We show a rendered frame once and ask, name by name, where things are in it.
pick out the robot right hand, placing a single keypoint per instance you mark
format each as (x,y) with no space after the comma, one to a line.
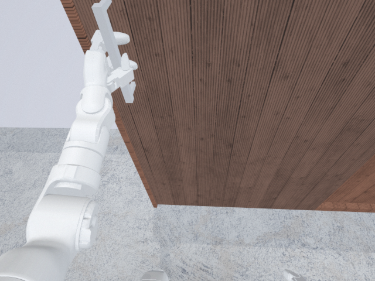
(292,276)

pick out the handle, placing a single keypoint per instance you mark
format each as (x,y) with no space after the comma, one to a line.
(101,16)

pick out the wardrobe door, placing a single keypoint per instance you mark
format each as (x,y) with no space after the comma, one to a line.
(359,188)
(247,103)

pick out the robot left upper arm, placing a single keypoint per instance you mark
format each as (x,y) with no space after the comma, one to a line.
(60,227)

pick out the left robot forearm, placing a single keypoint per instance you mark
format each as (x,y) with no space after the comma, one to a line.
(78,169)

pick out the robot left hand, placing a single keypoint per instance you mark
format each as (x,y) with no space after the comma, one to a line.
(98,69)

